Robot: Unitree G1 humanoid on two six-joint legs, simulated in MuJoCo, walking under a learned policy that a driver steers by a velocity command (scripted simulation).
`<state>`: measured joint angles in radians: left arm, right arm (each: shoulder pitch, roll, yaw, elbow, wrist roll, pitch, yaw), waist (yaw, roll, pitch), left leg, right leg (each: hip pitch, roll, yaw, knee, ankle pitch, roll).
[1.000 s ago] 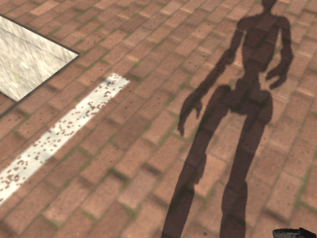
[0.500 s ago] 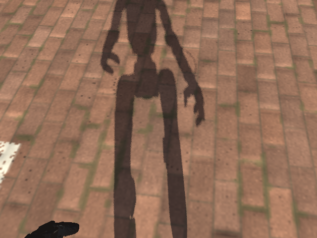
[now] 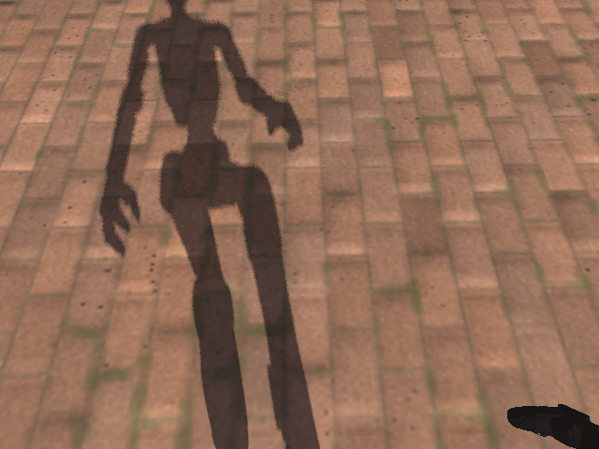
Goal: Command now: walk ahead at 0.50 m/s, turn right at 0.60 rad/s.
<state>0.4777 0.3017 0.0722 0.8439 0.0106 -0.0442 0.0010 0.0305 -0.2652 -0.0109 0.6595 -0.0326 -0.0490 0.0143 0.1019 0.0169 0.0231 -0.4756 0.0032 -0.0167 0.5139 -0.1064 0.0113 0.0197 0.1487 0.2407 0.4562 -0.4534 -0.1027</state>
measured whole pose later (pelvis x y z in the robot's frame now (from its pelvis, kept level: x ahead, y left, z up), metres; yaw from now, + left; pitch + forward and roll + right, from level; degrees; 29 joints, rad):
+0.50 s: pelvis +0.25 -0.03 +0.00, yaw -18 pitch +2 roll +1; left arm 0.01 0.26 0.03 0.66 0.05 0.00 -0.08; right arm 0.42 -0.27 -0.04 0.87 -0.02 -0.05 -0.01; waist -0.07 -0.01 0.06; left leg 0.08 0.06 0.28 0.38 -0.44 -0.04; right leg -0.51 0.00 -0.09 0.60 -0.20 -0.13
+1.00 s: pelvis +0.51 -0.14 +0.01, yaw -33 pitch +2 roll -1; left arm 0.46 0.28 0.06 0.86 0.01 -0.06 0.01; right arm 0.05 -0.26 -0.02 0.68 -0.03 -0.02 0.03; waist 0.09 0.03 0.03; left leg -0.58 0.04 0.01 0.61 -0.05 0.00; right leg 0.07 0.15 0.18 0.26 -0.34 -0.12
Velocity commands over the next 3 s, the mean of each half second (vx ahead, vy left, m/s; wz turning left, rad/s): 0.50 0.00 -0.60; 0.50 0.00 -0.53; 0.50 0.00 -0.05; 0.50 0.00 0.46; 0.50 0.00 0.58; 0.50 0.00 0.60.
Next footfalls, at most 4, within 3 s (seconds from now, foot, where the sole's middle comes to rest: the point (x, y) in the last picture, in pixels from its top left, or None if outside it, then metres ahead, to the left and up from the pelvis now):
0.50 right None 0.39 -0.15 -0.76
1.06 left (413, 338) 0.75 -0.16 -0.76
1.56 right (540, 309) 0.86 -0.48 -0.76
2.08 left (482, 207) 1.18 -0.37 -0.76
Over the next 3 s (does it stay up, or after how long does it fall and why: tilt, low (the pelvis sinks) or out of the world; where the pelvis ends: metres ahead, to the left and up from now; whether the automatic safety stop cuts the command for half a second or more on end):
stays up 1.50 -0.44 0.02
